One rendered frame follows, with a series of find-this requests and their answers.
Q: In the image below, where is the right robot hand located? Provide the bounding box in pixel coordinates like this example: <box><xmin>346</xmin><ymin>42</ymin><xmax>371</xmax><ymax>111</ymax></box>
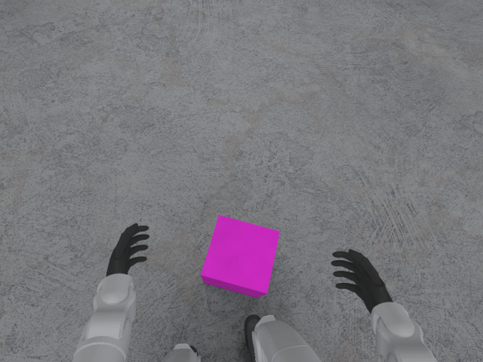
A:
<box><xmin>331</xmin><ymin>249</ymin><xmax>393</xmax><ymax>313</ymax></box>

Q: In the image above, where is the right robot forearm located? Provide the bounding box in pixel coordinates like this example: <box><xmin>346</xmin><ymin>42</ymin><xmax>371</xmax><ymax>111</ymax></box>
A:
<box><xmin>371</xmin><ymin>302</ymin><xmax>438</xmax><ymax>362</ymax></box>

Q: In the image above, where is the left robot shin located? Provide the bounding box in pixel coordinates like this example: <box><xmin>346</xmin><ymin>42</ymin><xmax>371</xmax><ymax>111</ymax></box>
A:
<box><xmin>174</xmin><ymin>343</ymin><xmax>192</xmax><ymax>350</ymax></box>

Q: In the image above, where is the left robot forearm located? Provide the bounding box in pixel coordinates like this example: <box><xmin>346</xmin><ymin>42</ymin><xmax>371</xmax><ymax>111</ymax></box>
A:
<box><xmin>72</xmin><ymin>274</ymin><xmax>136</xmax><ymax>362</ymax></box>

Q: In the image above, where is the carton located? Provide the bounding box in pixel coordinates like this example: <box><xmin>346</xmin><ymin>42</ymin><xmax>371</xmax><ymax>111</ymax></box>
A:
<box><xmin>201</xmin><ymin>215</ymin><xmax>280</xmax><ymax>298</ymax></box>

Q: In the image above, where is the left robot hand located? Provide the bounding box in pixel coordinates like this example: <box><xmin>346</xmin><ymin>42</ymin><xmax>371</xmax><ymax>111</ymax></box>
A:
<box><xmin>106</xmin><ymin>223</ymin><xmax>149</xmax><ymax>277</ymax></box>

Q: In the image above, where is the right robot thigh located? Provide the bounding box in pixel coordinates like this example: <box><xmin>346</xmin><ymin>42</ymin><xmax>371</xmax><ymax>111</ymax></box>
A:
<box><xmin>252</xmin><ymin>321</ymin><xmax>321</xmax><ymax>362</ymax></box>

